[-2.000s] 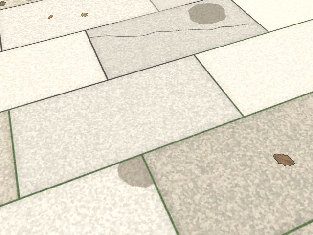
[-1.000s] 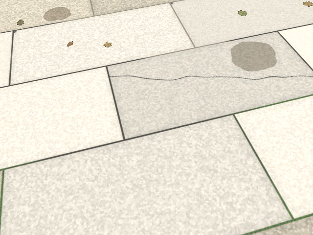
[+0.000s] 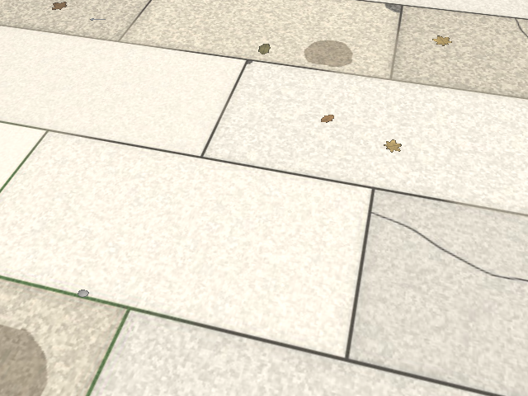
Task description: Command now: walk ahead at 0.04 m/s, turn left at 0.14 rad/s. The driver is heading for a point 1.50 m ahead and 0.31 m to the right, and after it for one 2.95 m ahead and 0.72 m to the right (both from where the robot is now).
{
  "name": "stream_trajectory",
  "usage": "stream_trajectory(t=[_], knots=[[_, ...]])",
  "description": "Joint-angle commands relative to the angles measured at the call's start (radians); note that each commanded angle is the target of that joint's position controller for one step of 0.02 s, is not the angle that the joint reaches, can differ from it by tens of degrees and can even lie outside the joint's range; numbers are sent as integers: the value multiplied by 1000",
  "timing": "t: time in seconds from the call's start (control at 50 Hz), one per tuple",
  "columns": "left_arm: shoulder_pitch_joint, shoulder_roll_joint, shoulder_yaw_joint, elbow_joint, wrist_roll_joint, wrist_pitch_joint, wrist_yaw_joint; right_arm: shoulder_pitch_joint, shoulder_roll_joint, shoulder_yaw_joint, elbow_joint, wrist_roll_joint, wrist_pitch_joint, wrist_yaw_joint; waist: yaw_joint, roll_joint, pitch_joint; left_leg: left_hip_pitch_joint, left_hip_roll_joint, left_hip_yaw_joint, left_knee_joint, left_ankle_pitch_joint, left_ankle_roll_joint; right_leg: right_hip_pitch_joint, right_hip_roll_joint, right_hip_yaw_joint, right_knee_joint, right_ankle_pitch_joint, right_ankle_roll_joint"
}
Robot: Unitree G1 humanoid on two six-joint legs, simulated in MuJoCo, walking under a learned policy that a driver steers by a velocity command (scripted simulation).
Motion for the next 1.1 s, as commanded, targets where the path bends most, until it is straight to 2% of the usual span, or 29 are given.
stream_trajectory(t=[0.02, 0.04, 0.06, 0.1, 0.14, 0.18, 0.22, 0.26, 0.28, 0.3, 0.32, 0.36, 0.4, 0.68, 1.1], knots=[[54, 185, 29, -46, 9, -29, 13, 101, -51, -2, -38, 15, -12, -8, -28, -167, -113, -127, 109, -64, 126, 66, -26, 306, -317, 306, -159, 735, -133], [59, 139, 15, -36, -6, -22, 4, 105, -85, -10, -7, 9, 10, -15, 10, -192, -146, -91, 66, -6, 178, -227, -37, 238, -377, 356, -148, 795, -250], [55, 105, 1, -32, 1, -26, -4, 52, -104, -15, -6, 6, 22, -14, 23, -156, -112, -99, 71, -7, 244, -276, -43, 204, -359, 351, -180, 724, -264], [8, 98, -10, -24, 8, -26, -3, 1, -89, -15, 2, 10, 34, -4, 8, -126, -76, -86, 86, -4, 266, -233, -69, 150, -273, 257, -214, 546, -205], [-15, 111, -10, -9, 6, -24, 1, 17, -66, -5, 29, 8, 39, 3, -9, -142, -70, -48, 102, 18, 176, -164, -94, 141, -205, 184, -215, 475, -152], [0, 121, -8, 12, 4, -20, -2, 15, -55, 2, 57, 11, 39, 0, 3, -135, -82, -17, 101, 49, 62, -86, -105, 168, -178, 165, -199, 426, -133], [0, 136, -2, 31, -2, -16, -5, 14, -48, 8, 84, 9, 35, -5, -6, -117, -82, 56, 114, 60, -102, 93, -104, 144, -156, 156, -188, 310, -101], [14, 131, 0, 42, -4, -17, -11, -21, -88, 7, 89, -7, 24, -8, 17, -88, -71, 115, 188, -22, -129, 196, -96, 69, -133, 167, -212, 104, -46], [31, 126, 3, 48, -7, -15, -16, -35, -117, 3, 101, -4, 20, -6, 44, -39, -28, 59, 209, -36, -100, 182, -81, 57, -95, 141, -238, 11, -33], [23, 110, 1, 64, -7, -12, -16, -42, -104, 4, 119, 5, 17, -3, 35, 11, 8, -22, 203, -39, -113, 127, -69, 94, -76, 117, -238, -20, -27], [18, 111, 2, 77, -4, -9, -15, -41, -82, 10, 130, 5, 10, -2, 29, 19, 16, -49, 204, -45, -137, 115, -67, 126, -76, 112, -215, 4, -26], [28, 111, 5, 97, -1, -10, -16, -39, -82, 14, 152, 3, 0, -8, 36, 44, -1, -51, 209, -52, -160, 141, -62, 163, -80, 104, -187, 83, -32], [36, 107, 5, 119, -1, -13, -17, -38, -84, 17, 169, 5, -7, -11, 41, 40, -15, -41, 213, -54, -167, 155, -57, 174, -81, 100, -181, 112, -31], [82, 82, -11, 244, -2, -9, -13, 4, -58, 35, 250, 7, -12, -16, 37, 12, 17, -45, 219, -56, -192, 124, -36, 149, -75, 93, -195, 85, -7], [146, 30, -24, 325, -2, -11, -1, 67, -5, 45, 289, 7, -17, -21, 37, 9, 25, -41, 212, -38, -173, 172, -32, 138, -77, 90, -174, 114, -4]])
